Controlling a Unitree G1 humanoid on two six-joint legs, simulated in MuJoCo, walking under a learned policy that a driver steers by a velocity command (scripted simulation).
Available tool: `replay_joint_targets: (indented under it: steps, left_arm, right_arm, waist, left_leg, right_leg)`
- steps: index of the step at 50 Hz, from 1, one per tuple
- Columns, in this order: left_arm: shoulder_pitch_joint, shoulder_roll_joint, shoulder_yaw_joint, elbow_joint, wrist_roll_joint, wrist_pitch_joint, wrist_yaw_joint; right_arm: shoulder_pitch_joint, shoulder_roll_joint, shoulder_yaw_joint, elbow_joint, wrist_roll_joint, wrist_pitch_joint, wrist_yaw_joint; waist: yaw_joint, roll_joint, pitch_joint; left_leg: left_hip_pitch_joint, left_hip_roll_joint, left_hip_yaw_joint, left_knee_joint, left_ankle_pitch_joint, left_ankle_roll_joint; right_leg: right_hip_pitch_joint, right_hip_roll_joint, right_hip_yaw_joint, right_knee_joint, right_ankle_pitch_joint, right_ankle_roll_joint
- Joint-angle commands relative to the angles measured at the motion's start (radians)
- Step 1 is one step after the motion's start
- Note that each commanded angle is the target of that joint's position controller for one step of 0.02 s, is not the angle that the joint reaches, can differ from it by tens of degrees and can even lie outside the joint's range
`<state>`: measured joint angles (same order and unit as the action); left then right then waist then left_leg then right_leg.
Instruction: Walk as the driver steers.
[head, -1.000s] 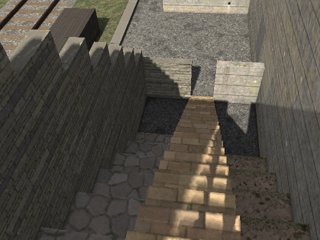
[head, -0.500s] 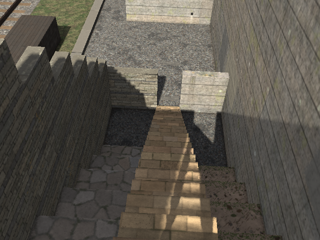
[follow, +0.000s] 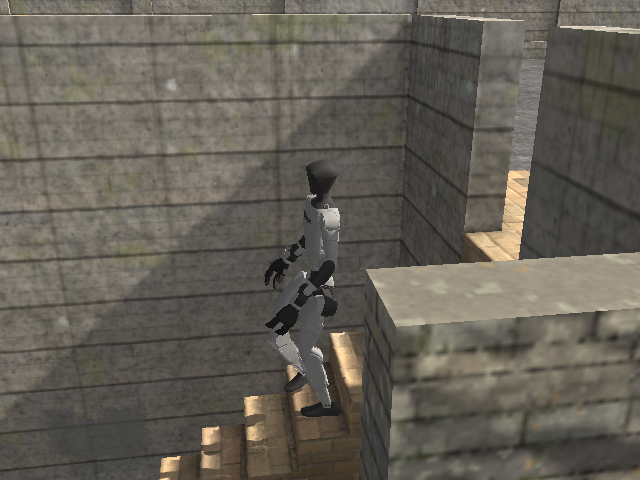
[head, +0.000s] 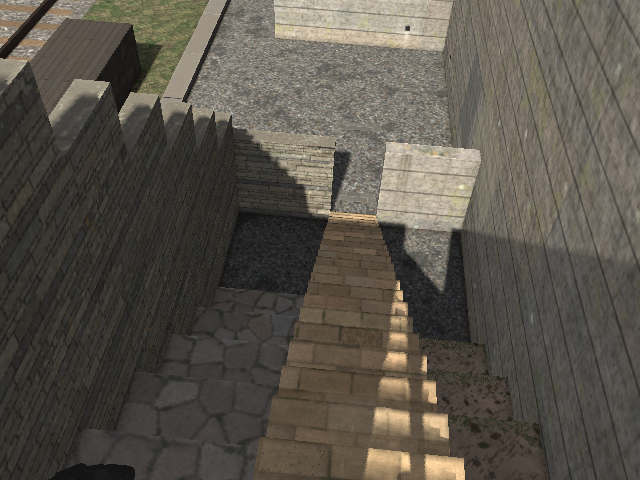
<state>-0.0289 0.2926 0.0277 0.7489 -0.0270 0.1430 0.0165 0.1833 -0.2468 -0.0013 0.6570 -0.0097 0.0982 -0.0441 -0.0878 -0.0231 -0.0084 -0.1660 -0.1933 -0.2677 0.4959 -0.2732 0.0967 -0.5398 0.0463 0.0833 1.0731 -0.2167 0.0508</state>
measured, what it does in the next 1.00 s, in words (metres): steps on the spot, turning right: right foot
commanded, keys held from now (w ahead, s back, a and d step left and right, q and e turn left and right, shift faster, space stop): e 0.68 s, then w+e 0.10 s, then w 0.22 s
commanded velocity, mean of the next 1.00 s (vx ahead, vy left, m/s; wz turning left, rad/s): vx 0.08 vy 0.00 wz -0.36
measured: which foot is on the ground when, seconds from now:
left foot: down 0.00-1.00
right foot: up 0.00-0.10, down 0.12-1.00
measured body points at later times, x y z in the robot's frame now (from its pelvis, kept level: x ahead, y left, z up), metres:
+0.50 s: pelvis +0.02 -0.04 -0.01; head +0.03 -0.05 +0.44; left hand +0.27 +0.19 -0.07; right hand +0.17 -0.31 -0.10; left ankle -0.02 +0.07 -0.74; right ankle +0.00 -0.14 -0.74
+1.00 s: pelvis +0.03 -0.05 +0.00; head +0.01 -0.05 +0.45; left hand +0.33 +0.06 -0.04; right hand +0.11 -0.31 -0.09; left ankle +0.03 +0.06 -0.74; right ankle -0.03 -0.14 -0.74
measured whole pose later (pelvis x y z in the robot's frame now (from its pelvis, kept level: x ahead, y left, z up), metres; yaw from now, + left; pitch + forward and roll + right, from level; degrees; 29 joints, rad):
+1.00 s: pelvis +0.03 -0.05 +0.00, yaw -23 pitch -1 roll +1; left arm 0.07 0.23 -0.04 0.49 0.02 0.10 -0.05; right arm 0.13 -0.23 0.09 0.68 0.02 -0.02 0.09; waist -0.01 0.01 -0.03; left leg -0.12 -0.08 -0.02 0.45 -0.31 0.05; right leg -0.19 0.12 0.25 0.53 -0.30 -0.04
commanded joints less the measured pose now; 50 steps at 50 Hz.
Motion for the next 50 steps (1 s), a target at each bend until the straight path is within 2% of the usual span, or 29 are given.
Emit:
replay_joint_targets:
  steps: [1, 3, 5, 6, 7, 8, 9, 12, 13, 15, 17, 20, 23, 25, 29, 31, 34, 37, 38, 40, 41, 42, 43, 44, 45, 46, 47, 49, 50]
  left_arm:
    - [0.083, 0.043, -0.001, -0.012, -0.001, 0.001, -0.033]
    - [0.153, -0.002, -0.027, 0.024, 0.008, -0.014, -0.054]
    - [0.220, -0.063, -0.060, 0.052, 0.020, -0.055, -0.062]
    - [0.169, -0.002, -0.055, 0.029, 0.021, -0.087, -0.052]
    - [0.097, 0.070, -0.044, -0.001, 0.018, -0.100, -0.045]
    - [0.022, 0.127, -0.030, -0.023, -0.001, -0.117, -0.047]
    - [-0.006, 0.132, -0.025, -0.051, -0.007, -0.119, -0.048]
    - [0.025, 0.118, -0.008, -0.080, -0.007, -0.097, -0.030]
    - [0.044, 0.126, 0.002, -0.092, 0.000, -0.082, -0.022]
    - [0.064, 0.117, 0.009, -0.119, 0.021, -0.047, -0.015]
    - [0.066, 0.122, 0.014, -0.147, 0.022, -0.020, -0.011]
    - [0.033, 0.110, 0.008, -0.187, 0.029, -0.005, -0.011]
    - [0.023, 0.087, -0.005, -0.226, 0.033, -0.010, -0.025]
    - [0.034, 0.110, 0.000, -0.241, 0.034, -0.009, -0.032]
    - [0.031, 0.143, 0.012, -0.282, 0.029, -0.003, -0.041]
    - [0.015, 0.174, 0.015, -0.297, 0.033, 0.004, -0.043]
    - [0.043, 0.189, 0.016, -0.281, 0.028, -0.013, -0.063]
    - [0.008, 0.164, 0.009, -0.292, 0.016, -0.018, -0.044]
    - [-0.062, 0.145, 0.003, -0.319, 0.013, -0.016, -0.039]
    - [-0.147, 0.159, 0.000, -0.358, 0.034, -0.012, -0.027]
    - [-0.144, 0.121, -0.016, -0.359, 0.030, -0.015, -0.017]
    - [-0.129, 0.028, -0.048, -0.391, 0.016, -0.015, -0.016]
    - [-0.100, 0.012, -0.051, -0.432, 0.017, -0.016, -0.030]
    - [-0.059, 0.090, -0.019, -0.414, 0.016, -0.021, -0.032]
    - [-0.016, 0.096, -0.011, -0.378, 0.045, -0.025, -0.047]
    - [0.044, 0.049, -0.025, -0.342, 0.066, -0.043, -0.063]
    - [0.046, 0.028, -0.032, -0.350, 0.071, -0.062, -0.077]
    - [0.035, 0.040, -0.042, -0.348, 0.056, -0.077, -0.073]
    - [-0.014, 0.043, -0.047, -0.355, 0.029, -0.085, -0.074]
  right_arm:
    - [-0.061, -0.077, -0.004, -0.125, -0.015, 0.002, -0.007]
    - [-0.075, -0.057, 0.005, -0.130, -0.008, 0.006, 0.008]
    - [-0.095, -0.007, 0.023, -0.108, -0.001, -0.004, 0.027]
    - [-0.073, -0.033, 0.014, -0.086, -0.001, -0.014, 0.034]
    - [-0.011, -0.065, 0.002, -0.080, 0.001, -0.026, 0.019]
    - [-0.054, -0.102, -0.011, -0.092, -0.013, -0.037, 0.006]
    - [-0.113, -0.115, -0.015, -0.108, -0.019, -0.047, -0.003]
    - [-0.175, -0.095, -0.012, -0.106, 0.004, -0.064, 0.007]
    - [-0.179, -0.102, -0.013, -0.097, 0.013, -0.068, 0.015]
    - [-0.167, -0.060, 0.002, -0.093, 0.023, -0.071, 0.041]
    - [-0.170, -0.062, 0.003, -0.096, 0.027, -0.072, 0.059]
    - [-0.154, -0.089, -0.003, -0.082, 0.040, -0.070, 0.073]
    - [-0.170, -0.130, -0.007, -0.066, 0.024, -0.060, 0.085]
    - [-0.193, -0.142, -0.008, -0.067, 0.022, -0.056, 0.086]
    - [-0.200, -0.173, -0.016, -0.054, 0.022, -0.047, 0.077]
    - [-0.177, -0.165, -0.014, -0.042, 0.026, -0.046, 0.069]
    - [-0.185, -0.187, -0.030, -0.026, 0.005, -0.042, 0.058]
    - [-0.182, -0.175, -0.029, -0.020, -0.007, -0.048, 0.083]
    - [-0.177, -0.163, -0.027, -0.011, -0.006, -0.058, 0.098]
    - [-0.104, -0.119, -0.018, 0.004, -0.019, -0.093, 0.119]
    - [-0.046, -0.091, -0.004, 0.010, -0.012, -0.109, 0.132]
    - [-0.037, -0.088, 0.016, 0.000, 0.002, -0.123, 0.141]
    - [-0.178, -0.095, 0.049, -0.058, 0.011, -0.134, 0.143]
    - [-0.362, -0.087, 0.060, -0.105, -0.008, -0.145, 0.153]
    - [-0.378, -0.054, 0.068, -0.132, 0.000, -0.141, 0.158]
    - [-0.315, -0.073, 0.065, -0.109, 0.007, -0.136, 0.157]
    - [-0.253, -0.095, 0.062, -0.100, 0.039, -0.132, 0.139]
    - [-0.152, -0.179, 0.046, -0.076, 0.048, -0.145, 0.117]
    - [-0.145, -0.182, 0.042, -0.073, 0.052, -0.144, 0.114]
  waist:
    - [0.055, 0.110, 0.001]
    - [0.059, 0.112, 0.034]
    - [0.076, 0.109, 0.043]
    - [0.044, 0.074, 0.085]
    - [-0.007, -0.047, 0.054]
    - [-0.034, -0.117, 0.030]
    - [-0.006, -0.135, -0.051]
    - [0.048, -0.062, -0.175]
    - [0.068, -0.012, -0.150]
    - [0.085, 0.029, -0.127]
    - [0.094, 0.054, -0.111]
    - [0.089, 0.060, -0.105]
    - [0.108, 0.079, -0.074]
    - [0.119, 0.091, -0.058]
    - [0.122, 0.043, -0.089]
    - [0.105, -0.067, -0.074]
    - [0.106, -0.213, -0.013]
    - [0.079, -0.129, -0.077]
    - [0.065, -0.112, -0.093]
    - [0.009, -0.064, -0.133]
    - [-0.021, -0.023, -0.157]
    - [-0.004, 0.169, -0.130]
    - [0.088, 0.317, -0.046]
    - [0.174, 0.296, 0.034]
    - [0.183, 0.213, -0.038]
    - [0.163, 0.162, -0.100]
    - [0.147, 0.160, -0.090]
    - [0.102, 0.032, -0.066]
    - [0.065, -0.046, -0.016]
  left_leg:
    - [0.070, 0.302, -0.232, -0.026, 0.763, 0.009]
    - [-0.026, 0.284, -0.195, -0.096, 0.669, 0.026]
    - [-0.041, 0.266, -0.151, -0.148, 0.623, 0.040]
    - [-0.007, 0.225, -0.132, -0.123, 0.456, 0.028]
    - [0.093, 0.183, -0.109, -0.104, 0.251, 0.013]
    - [0.071, 0.181, -0.056, -0.057, 0.153, 0.002]
    - [0.107, 0.169, -0.013, -0.017, 0.111, -0.003]
    - [0.110, 0.159, 0.049, -0.015, 0.206, -0.037]
    - [0.095, 0.158, 0.063, -0.010, 0.237, -0.037]
    - [0.103, 0.175, 0.080, -0.016, 0.343, -0.036]
    - [0.127, 0.199, 0.089, -0.006, 0.438, -0.025]
    - [0.148, 0.249, 0.080, -0.006, 0.517, -0.016]
    - [0.127, 0.279, 0.058, -0.021, 0.527, 0.016]
    - [0.094, 0.294, 0.055, -0.015, 0.478, 0.040]
    - [0.051, 0.277, 0.086, 0.059, 0.351, 0.050]
    - [0.038, 0.201, 0.148, 0.131, 0.219, 0.003]
    - [-0.212, 0.074, 0.179, 0.200, -0.268, -0.081]
    - [-0.236, 0.108, 0.133, 0.059, -0.157, -0.092]
    - [-0.143, 0.109, 0.147, -0.012, -0.063, -0.091]
    - [0.127, 0.051, 0.243, 0.046, 0.174, -0.127]
    - [0.202, 0.086, 0.231, 0.023, 0.078, -0.126]
    - [0.153, 0.231, 0.052, -0.106, -0.093, -0.080]
    - [-0.032, 0.422, -0.212, -0.279, -0.273, 0.031]
    - [-0.235, 0.465, -0.210, -0.291, -0.277, 0.122]
    - [-0.258, 0.405, -0.091, -0.272, -0.127, 0.088]
    - [-0.206, 0.354, -0.034, -0.236, -0.043, 0.047]
    - [-0.080, 0.352, -0.062, -0.249, 0.002, 0.029]
    - [0.073, 0.326, -0.048, -0.235, -0.002, 0.010]
    - [0.096, 0.303, -0.008, -0.205, 0.062, 0.009]
  right_leg:
    - [0.014, -0.039, 0.013, -0.098, -0.070, 0.011]
    - [0.206, -0.044, -0.005, -0.249, -0.088, 0.002]
    - [0.399, -0.058, 0.001, -0.477, 0.052, -0.007]
    - [0.403, -0.101, 0.099, -0.634, 0.310, -0.025]
    - [0.399, -0.137, 0.202, -0.678, 0.561, -0.063]
    - [0.388, -0.177, 0.242, -0.654, 0.692, -0.100]
    - [0.405, -0.166, 0.252, -0.653, 0.703, -0.132]
    - [0.491, -0.126, 0.269, -0.641, 0.533, -0.180]
    - [0.484, -0.115, 0.273, -0.641, 0.493, -0.187]
    - [0.468, -0.088, 0.255, -0.609, 0.431, -0.190]
    - [0.426, -0.067, 0.245, -0.595, 0.350, -0.182]
    - [0.354, -0.040, 0.222, -0.549, 0.243, -0.166]
    - [0.298, -0.001, 0.180, -0.495, 0.131, -0.136]
    - [0.276, 0.005, 0.174, -0.450, 0.116, -0.131]
    - [0.268, 0.004, 0.227, -0.413, 0.164, -0.151]
    - [0.245, -0.041, 0.367, -0.533, 0.224, -0.186]
    - [0.424, -0.105, 0.622, -0.705, 0.433, -0.256]
    - [0.512, -0.102, 0.605, -0.725, 0.133, -0.264]
    - [0.447, -0.066, 0.562, -0.737, -0.003, -0.242]
    - [0.191, 0.026, 0.482, -0.692, -0.221, -0.192]
    - [0.113, 0.074, 0.416, -0.605, -0.346, -0.160]
    - [0.082, 0.172, 0.299, -0.364, -0.398, -0.115]
    - [0.046, 0.171, 0.207, -0.152, -0.328, -0.071]
    - [0.112, 0.074, 0.159, -0.116, -0.163, -0.031]
    - [0.305, 0.041, 0.124, -0.240, -0.044, -0.014]
    - [0.422, 0.048, 0.125, -0.340, -0.010, -0.019]
    - [0.418, 0.035, 0.189, -0.539, -0.039, -0.068]
    - [0.404, -0.007, 0.222, -0.666, 0.224, -0.123]
    - [0.379, -0.038, 0.260, -0.691, 0.323, -0.148]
